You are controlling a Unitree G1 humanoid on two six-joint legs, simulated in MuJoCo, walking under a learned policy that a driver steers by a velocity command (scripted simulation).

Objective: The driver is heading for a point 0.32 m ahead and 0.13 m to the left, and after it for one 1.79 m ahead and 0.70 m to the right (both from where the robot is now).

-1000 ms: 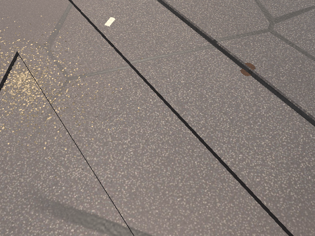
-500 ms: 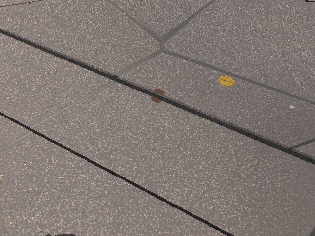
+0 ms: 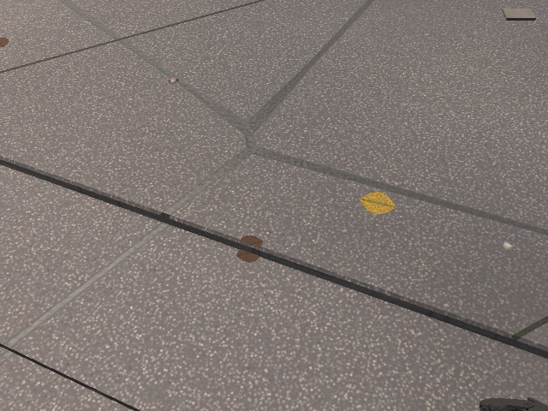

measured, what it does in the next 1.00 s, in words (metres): climbs, turning right: left foot, then right foot 0.03 m higher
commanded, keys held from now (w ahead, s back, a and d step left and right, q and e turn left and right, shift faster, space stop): w+q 0.10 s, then q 0.04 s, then e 0.86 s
